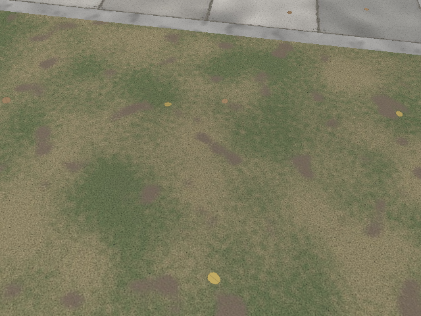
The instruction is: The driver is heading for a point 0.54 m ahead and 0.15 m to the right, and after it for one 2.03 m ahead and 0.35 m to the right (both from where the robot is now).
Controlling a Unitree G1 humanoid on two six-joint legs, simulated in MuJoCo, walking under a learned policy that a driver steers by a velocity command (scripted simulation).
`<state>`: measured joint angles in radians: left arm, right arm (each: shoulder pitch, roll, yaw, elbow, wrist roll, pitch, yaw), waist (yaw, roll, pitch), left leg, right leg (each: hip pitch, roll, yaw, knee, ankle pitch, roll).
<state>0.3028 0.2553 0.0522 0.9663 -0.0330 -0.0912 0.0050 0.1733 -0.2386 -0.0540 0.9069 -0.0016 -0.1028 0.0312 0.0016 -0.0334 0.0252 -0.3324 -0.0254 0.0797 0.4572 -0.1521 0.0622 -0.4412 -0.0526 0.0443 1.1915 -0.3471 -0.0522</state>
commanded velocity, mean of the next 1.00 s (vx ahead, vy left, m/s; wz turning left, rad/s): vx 0.50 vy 0.00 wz -0.36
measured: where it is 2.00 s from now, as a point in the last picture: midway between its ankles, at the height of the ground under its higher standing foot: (266, 172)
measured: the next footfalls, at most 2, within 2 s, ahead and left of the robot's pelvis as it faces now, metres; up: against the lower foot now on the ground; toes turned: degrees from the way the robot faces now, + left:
right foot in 0.44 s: +0.38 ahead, -0.17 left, +0.00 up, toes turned -16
left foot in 0.94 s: +0.72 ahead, -0.09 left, +0.00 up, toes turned -24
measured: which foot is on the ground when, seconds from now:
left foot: down 0.00-0.42, up 0.44-0.92, down 0.94-1.00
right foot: up 0.00-0.42, down 0.44-0.96, up 0.98-1.00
